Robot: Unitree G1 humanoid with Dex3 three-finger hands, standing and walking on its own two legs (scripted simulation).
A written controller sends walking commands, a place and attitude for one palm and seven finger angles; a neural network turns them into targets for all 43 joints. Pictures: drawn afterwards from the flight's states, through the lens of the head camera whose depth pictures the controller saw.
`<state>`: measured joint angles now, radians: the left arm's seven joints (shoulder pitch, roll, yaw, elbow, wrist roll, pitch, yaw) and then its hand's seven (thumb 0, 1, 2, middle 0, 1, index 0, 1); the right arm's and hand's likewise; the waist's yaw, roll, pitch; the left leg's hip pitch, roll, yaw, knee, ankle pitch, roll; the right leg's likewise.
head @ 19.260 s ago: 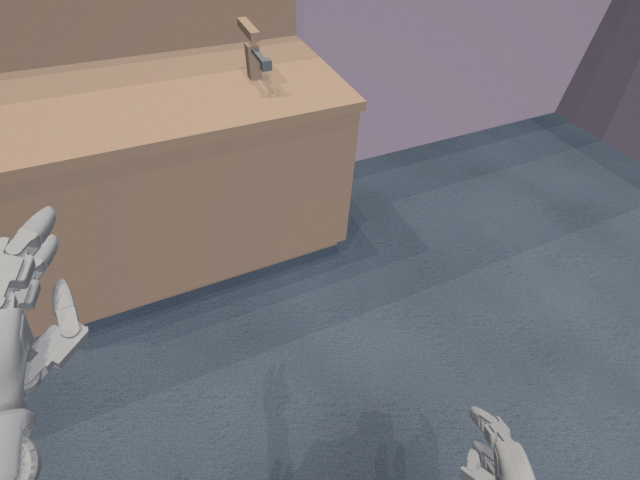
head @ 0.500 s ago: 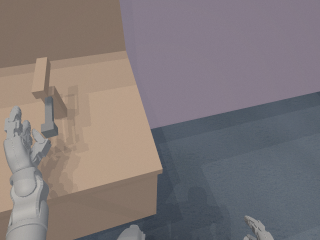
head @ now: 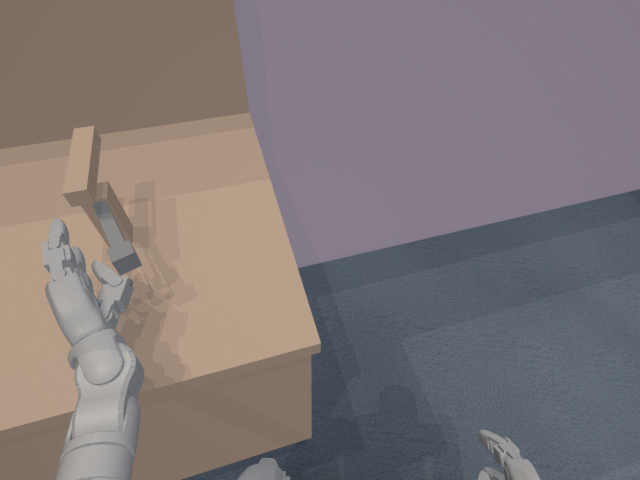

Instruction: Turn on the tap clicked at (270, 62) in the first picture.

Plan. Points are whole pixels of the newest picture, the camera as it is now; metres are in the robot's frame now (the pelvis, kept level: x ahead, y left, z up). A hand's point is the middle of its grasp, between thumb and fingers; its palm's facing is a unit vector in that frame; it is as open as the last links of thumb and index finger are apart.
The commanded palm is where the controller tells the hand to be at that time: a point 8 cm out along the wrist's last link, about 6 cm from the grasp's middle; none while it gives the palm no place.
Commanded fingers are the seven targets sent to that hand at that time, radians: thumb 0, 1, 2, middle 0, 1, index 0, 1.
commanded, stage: push the lever round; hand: left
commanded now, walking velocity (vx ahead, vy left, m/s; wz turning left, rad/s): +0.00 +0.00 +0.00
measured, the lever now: (124, 257) +0.36 +0.27 +0.07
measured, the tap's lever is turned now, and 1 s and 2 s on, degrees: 18 41 72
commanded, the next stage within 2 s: lift the hand up off the lever in 1.96 s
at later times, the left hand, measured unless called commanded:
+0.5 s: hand (152, 272) +0.35 +0.23 +0.06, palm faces +0.70 -0.71 -0.07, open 7.6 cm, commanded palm +0.30 +0.25 +0.07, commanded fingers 0.00 0.90 0.90 -0.15 -0.15 -0.15 -0.15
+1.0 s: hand (175, 257) +0.37 +0.21 +0.06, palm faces +0.77 -0.63 -0.06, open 7.5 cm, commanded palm +0.32 +0.22 +0.07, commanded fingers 0.00 0.90 0.90 -0.15 -0.15 -0.15 -0.15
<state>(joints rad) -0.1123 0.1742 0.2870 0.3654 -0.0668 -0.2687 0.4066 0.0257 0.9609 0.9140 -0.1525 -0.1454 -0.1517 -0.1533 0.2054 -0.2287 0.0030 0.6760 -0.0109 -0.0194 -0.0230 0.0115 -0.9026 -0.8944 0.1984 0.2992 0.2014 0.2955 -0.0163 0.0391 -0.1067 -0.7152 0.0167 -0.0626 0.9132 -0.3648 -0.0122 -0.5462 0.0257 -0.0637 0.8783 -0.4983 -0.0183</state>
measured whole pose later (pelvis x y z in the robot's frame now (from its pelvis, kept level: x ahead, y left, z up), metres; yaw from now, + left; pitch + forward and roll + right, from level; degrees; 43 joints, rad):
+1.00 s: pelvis +0.00 +0.00 +0.00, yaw +1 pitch +10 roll -2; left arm -0.34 0.02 0.22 0.54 0.07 -0.20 0.80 0.01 0.96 0.92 -0.15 -0.15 -0.15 -0.15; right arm 0.18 -0.20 -0.02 0.73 -0.06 0.06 0.02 0.01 -0.90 -0.89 0.20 0.30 0.20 0.30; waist -0.03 0.04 -0.13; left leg -0.74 0.01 -0.08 0.92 -0.36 -0.02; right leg -0.56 0.03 -0.08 0.89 -0.50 -0.02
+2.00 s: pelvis +0.00 -0.02 -0.01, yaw +1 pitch +14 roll -2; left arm -0.68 0.05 0.40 0.88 0.16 -0.21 0.92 -0.02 0.92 0.93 -0.15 -0.15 -0.13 -0.15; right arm 0.24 -0.21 -0.04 0.78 -0.12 0.06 0.06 0.01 -0.91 -0.89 0.20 0.30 0.20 0.30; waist -0.10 0.04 -0.16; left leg -0.83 0.02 -0.09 0.94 -0.36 -0.03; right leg -0.66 0.03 -0.09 0.92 -0.51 -0.04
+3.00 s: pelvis +0.02 -0.01 +0.01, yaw +2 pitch +9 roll -2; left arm -0.50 -0.03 0.27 0.59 0.10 -0.04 0.88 0.01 0.90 0.90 -0.15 -0.15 -0.15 -0.15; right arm 0.19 -0.19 -0.02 0.74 -0.09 0.08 0.07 0.01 -0.91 -0.89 0.20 0.30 0.20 0.30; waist -0.04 0.05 -0.14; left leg -0.65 0.01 -0.09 0.84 -0.35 -0.03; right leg -0.47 0.02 -0.09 0.79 -0.49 -0.03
